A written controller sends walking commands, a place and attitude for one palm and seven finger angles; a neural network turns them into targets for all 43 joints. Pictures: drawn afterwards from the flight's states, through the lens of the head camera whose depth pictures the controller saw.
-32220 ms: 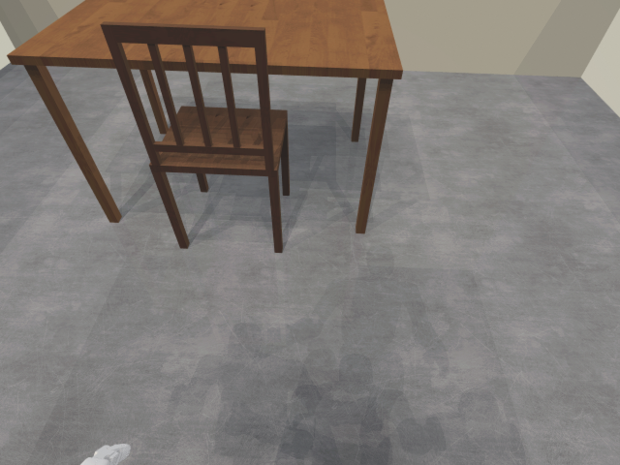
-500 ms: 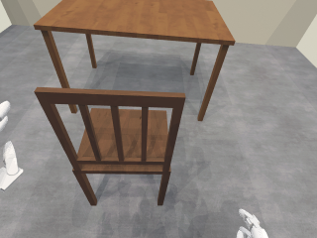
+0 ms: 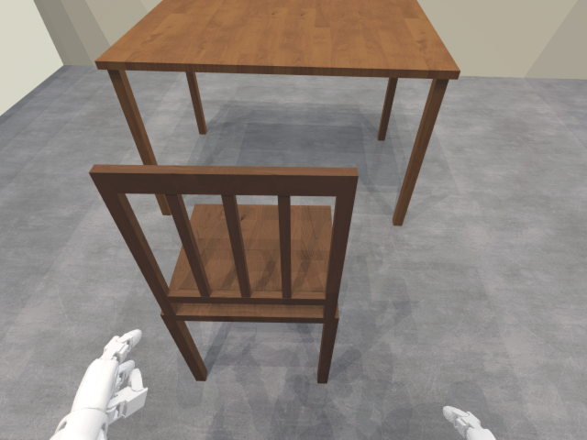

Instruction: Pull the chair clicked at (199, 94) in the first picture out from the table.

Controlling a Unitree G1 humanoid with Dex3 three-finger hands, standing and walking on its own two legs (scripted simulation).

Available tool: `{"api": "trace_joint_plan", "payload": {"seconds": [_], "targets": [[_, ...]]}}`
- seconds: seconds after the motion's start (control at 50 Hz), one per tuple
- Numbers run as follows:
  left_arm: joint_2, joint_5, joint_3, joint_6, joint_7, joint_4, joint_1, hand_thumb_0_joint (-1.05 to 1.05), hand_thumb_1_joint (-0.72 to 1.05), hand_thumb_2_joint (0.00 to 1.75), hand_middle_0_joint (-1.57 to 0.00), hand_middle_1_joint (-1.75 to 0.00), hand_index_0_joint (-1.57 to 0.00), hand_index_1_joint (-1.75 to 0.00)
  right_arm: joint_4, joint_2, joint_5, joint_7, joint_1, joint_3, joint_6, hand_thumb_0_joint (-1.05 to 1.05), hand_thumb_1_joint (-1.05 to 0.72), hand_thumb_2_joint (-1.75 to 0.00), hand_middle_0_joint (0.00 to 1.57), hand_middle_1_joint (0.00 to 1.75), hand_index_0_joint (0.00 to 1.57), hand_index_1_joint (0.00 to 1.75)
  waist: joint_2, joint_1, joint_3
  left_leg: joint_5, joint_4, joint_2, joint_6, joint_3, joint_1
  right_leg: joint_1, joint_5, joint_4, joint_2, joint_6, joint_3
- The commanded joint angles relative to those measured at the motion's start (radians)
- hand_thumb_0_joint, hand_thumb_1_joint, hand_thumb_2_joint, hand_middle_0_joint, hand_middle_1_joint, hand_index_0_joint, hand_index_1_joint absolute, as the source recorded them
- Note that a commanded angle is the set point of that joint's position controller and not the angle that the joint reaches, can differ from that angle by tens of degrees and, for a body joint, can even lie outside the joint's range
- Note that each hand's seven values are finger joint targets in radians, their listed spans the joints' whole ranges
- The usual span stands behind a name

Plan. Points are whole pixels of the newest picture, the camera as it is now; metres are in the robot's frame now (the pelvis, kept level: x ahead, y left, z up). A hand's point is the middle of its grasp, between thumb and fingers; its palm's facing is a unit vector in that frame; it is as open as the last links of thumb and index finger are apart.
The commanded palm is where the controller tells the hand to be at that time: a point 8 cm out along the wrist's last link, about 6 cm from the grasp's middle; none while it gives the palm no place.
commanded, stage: let the arm hang, fingers relaxed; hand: left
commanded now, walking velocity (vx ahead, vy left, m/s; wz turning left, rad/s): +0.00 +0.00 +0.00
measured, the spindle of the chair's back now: (238, 251) +0.47 +0.14 -0.07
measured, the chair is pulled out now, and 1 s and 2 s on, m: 0.62 0.62 0.62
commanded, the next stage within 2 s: look to check the result in 0.94 s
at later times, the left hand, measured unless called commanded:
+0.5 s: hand out of the picture -0.08 +0.17 -0.15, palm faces +0.04 -0.97 -0.24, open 7.3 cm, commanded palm none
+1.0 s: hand out of the picture +0.03 +0.13 -0.16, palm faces +0.04 -0.98 -0.18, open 7.3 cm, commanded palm none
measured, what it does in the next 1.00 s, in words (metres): stands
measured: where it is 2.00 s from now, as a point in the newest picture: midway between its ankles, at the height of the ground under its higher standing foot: outside the picture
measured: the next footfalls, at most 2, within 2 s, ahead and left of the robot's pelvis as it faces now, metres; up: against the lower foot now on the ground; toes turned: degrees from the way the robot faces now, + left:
none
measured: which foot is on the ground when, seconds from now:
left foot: down 0.00-1.00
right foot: down 0.00-1.00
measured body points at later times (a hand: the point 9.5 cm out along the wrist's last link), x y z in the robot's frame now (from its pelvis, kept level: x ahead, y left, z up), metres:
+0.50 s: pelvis +0.01 -0.02 +0.01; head +0.03 -0.02 +0.46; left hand -0.08 +0.23 -0.13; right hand +0.02 -0.24 -0.15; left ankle +0.10 +0.11 -0.72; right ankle -0.03 -0.16 -0.72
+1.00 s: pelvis +0.03 -0.03 +0.01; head +0.05 -0.03 +0.46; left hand +0.03 +0.18 -0.15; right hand +0.02 -0.25 -0.15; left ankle +0.10 +0.11 -0.72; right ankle -0.03 -0.16 -0.72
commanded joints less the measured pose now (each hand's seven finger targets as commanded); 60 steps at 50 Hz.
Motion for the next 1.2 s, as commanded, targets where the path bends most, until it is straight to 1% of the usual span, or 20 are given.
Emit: {"api": "trace_joint_plan", "payload": {"seconds": [0.0,0.08,0.16,0.2,0.28,0.34,0.46,0.52,0.56,0.68,0.74,0.76,0.84,0.86,0.88,0.94,0.96,1.02,1.06,1.18], "targets": [[0.077,-0.004,-0.041,-0.018,-0.001,0.144,0.073,0.00,0.90,0.90,-0.20,-0.30,-0.20,-0.30,-0.076,-0.120,-0.006,0.000,0.049,-0.038,0.012,0.00,-0.90,-0.90,0.20,0.30,0.20,0.30,-0.178,0.006,-0.030,-0.006,-0.128,0.037,0.056,-0.104,0.125,-0.048,0.041,-0.114,-0.054,-0.103,0.061],[0.089,-0.012,-0.061,-0.018,0.006,0.338,0.130,0.00,0.90,0.90,-0.20,-0.30,-0.20,-0.30,-0.017,-0.110,0.000,-0.003,0.068,-0.030,0.020,0.00,-0.90,-0.90,0.20,0.30,0.20,0.30,0.074,0.020,-0.014,-0.042,-0.208,0.046,0.058,-0.119,0.148,-0.013,0.033,-0.126,-0.028,-0.085,0.051],[0.058,-0.018,-0.066,-0.022,0.007,0.475,0.185,0.00,0.90,0.90,-0.20,-0.30,-0.20,-0.30,0.040,-0.075,0.006,-0.017,0.126,-0.034,0.030,0.00,-0.90,-0.90,0.20,0.30,0.20,0.30,0.191,0.018,0.030,-0.136,-0.247,0.046,0.057,-0.125,0.173,-0.024,0.033,-0.175,-0.016,-0.094,0.042],[0.045,-0.022,-0.075,-0.026,0.008,0.529,0.206,0.00,0.90,0.90,-0.20,-0.30,-0.20,-0.30,0.067,-0.065,0.008,-0.020,0.159,-0.034,0.030,0.00,-0.90,-0.90,0.20,0.30,0.20,0.30,0.169,0.013,0.007,-0.139,-0.246,0.050,0.056,-0.131,0.195,-0.015,0.040,-0.187,-0.022,-0.095,0.040],[0.013,-0.022,-0.090,-0.029,0.009,0.606,0.226,0.00,0.90,0.90,-0.20,-0.30,-0.20,-0.30,0.107,-0.053,0.011,-0.024,0.207,-0.039,0.038,0.00,-0.90,-0.90,0.20,0.30,0.20,0.30,0.015,0.001,0.053,-0.178,-0.233,0.047,0.054,-0.119,0.201,-0.051,0.007,-0.226,-0.032,-0.102,0.032],[-0.005,-0.023,-0.097,-0.031,0.014,0.644,0.244,0.00,0.90,0.90,-0.20,-0.30,-0.20,-0.30,0.137,-0.043,0.012,-0.025,0.237,-0.037,0.038,0.00,-0.90,-0.90,0.20,0.30,0.20,0.30,-0.035,-0.004,0.054,-0.171,-0.232,0.047,0.055,-0.116,0.217,-0.066,-0.012,-0.231,-0.037,-0.103,0.029],[-0.011,-0.024,-0.106,-0.030,0.022,0.677,0.256,0.00,0.90,0.90,-0.20,-0.30,-0.20,-0.30,0.176,-0.023,0.013,-0.023,0.244,-0.034,0.043,0.00,-0.90,-0.90,0.20,0.30,0.20,0.30,-0.101,0.000,0.156,-0.154,-0.214,0.034,0.052,-0.080,0.185,-0.126,-0.057,-0.257,-0.047,-0.110,0.036],[-0.021,-0.026,-0.105,-0.033,0.025,0.682,0.254,0.00,0.90,0.90,-0.20,-0.30,-0.20,-0.30,0.194,-0.006,0.011,-0.022,0.255,-0.031,0.041,0.00,-0.90,-0.90,0.20,0.30,0.20,0.30,-0.133,-0.002,0.147,-0.113,-0.188,0.028,0.049,-0.065,0.202,-0.132,-0.057,-0.263,-0.060,-0.112,0.048],[-0.018,-0.026,-0.106,-0.032,0.026,0.681,0.241,0.00,0.90,0.90,-0.20,-0.30,-0.20,-0.30,0.201,0.003,0.012,-0.022,0.249,-0.030,0.043,0.00,-0.90,-0.90,0.20,0.30,0.20,0.30,-0.117,0.000,0.198,-0.101,-0.182,0.023,0.047,-0.052,0.188,-0.158,-0.065,-0.273,-0.061,-0.117,0.046],[-0.034,-0.027,-0.097,-0.036,0.029,0.674,0.236,0.00,0.90,0.90,-0.20,-0.30,-0.20,-0.30,0.215,0.017,0.009,-0.027,0.241,-0.023,0.028,0.00,-0.90,-0.90,0.20,0.30,0.20,0.30,-0.030,0.013,0.152,-0.008,-0.203,0.036,0.053,-0.066,0.185,-0.076,0.065,-0.224,-0.049,-0.106,0.040],[-0.044,-0.028,-0.093,-0.039,0.030,0.668,0.213,0.00,0.90,0.90,-0.20,-0.30,-0.20,-0.30,0.218,0.021,0.009,-0.030,0.249,-0.023,0.026,0.00,-0.90,-0.90,0.20,0.30,0.20,0.30,-0.047,0.009,0.118,0.044,-0.186,0.035,0.051,-0.059,0.203,-0.043,0.114,-0.218,-0.051,-0.106,0.037],[-0.046,-0.028,-0.094,-0.038,0.029,0.666,0.209,0.00,0.90,0.90,-0.20,-0.30,-0.20,-0.30,0.221,0.024,0.011,-0.032,0.237,-0.022,0.025,0.00,-0.90,-0.90,0.20,0.30,0.20,0.30,-0.026,0.015,0.153,0.056,-0.185,0.035,0.052,-0.055,0.195,-0.054,0.133,-0.226,-0.048,-0.106,0.041],[-0.053,-0.029,-0.087,-0.040,0.031,0.661,0.189,0.00,0.90,0.90,-0.20,-0.30,-0.20,-0.30,0.222,0.027,0.010,-0.035,0.249,-0.025,0.023,0.00,-0.90,-0.90,0.20,0.30,0.20,0.30,-0.038,0.009,0.097,0.092,-0.176,0.039,0.050,-0.056,0.221,-0.015,0.163,-0.217,-0.050,-0.104,0.036],[-0.055,-0.029,-0.088,-0.038,0.030,0.661,0.183,0.00,0.90,0.90,-0.20,-0.30,-0.20,-0.30,0.225,0.027,0.012,-0.036,0.238,-0.024,0.024,0.00,-0.90,-0.90,0.20,0.30,0.20,0.30,-0.022,0.012,0.137,0.088,-0.181,0.040,0.052,-0.054,0.207,-0.026,0.166,-0.227,-0.044,-0.105,0.035],[-0.053,-0.029,-0.087,-0.037,0.030,0.659,0.186,0.00,0.90,0.90,-0.20,-0.30,-0.20,-0.30,0.222,0.028,0.010,-0.037,0.242,-0.025,0.024,0.00,-0.90,-0.90,0.20,0.30,0.20,0.30,-0.023,0.011,0.120,0.097,-0.176,0.041,0.051,-0.055,0.213,-0.017,0.175,-0.223,-0.049,-0.104,0.036],[-0.058,-0.030,-0.088,-0.039,0.030,0.659,0.179,0.00,0.90,0.90,-0.20,-0.30,-0.20,-0.30,0.220,0.025,0.012,-0.037,0.241,-0.026,0.026,0.00,-0.90,-0.90,0.20,0.30,0.20,0.30,-0.076,0.007,0.101,0.098,-0.163,0.041,0.050,-0.049,0.239,-0.015,0.187,-0.231,-0.051,-0.105,0.039],[-0.057,-0.029,-0.088,-0.039,0.030,0.658,0.174,0.00,0.90,0.90,-0.20,-0.30,-0.20,-0.30,0.224,0.028,0.013,-0.038,0.233,-0.027,0.026,0.00,-0.90,-0.90,0.20,0.30,0.20,0.30,-0.078,0.007,0.126,0.109,-0.159,0.039,0.050,-0.043,0.233,-0.021,0.208,-0.239,-0.050,-0.106,0.038],[-0.053,-0.030,-0.086,-0.041,0.031,0.652,0.170,0.00,0.90,0.90,-0.20,-0.30,-0.20,-0.30,0.227,0.022,0.012,-0.038,0.244,-0.026,0.025,0.00,-0.90,-0.90,0.20,0.30,0.20,0.30,-0.079,0.001,0.077,0.144,-0.147,0.043,0.049,-0.041,0.258,0.005,0.238,-0.228,-0.055,-0.103,0.039],[-0.055,-0.030,-0.088,-0.039,0.031,0.654,0.167,0.00,0.90,0.90,-0.20,-0.30,-0.20,-0.30,0.229,0.023,0.014,-0.039,0.224,-0.026,0.026,0.00,-0.90,-0.90,0.20,0.30,0.20,0.30,-0.082,0.007,0.129,0.140,-0.151,0.043,0.050,-0.037,0.242,-0.013,0.240,-0.242,-0.052,-0.102,0.035],[-0.048,-0.030,-0.088,-0.038,0.030,0.656,0.174,0.00,0.90,0.90,-0.20,-0.30,-0.20,-0.30,0.229,0.015,0.013,-0.039,0.225,-0.025,0.026,0.00,-0.90,-0.90,0.20,0.30,0.20,0.30,-0.063,0.001,0.110,0.127,-0.159,0.046,0.050,-0.046,0.252,-0.003,0.210,-0.240,-0.051,-0.102,0.040]]}}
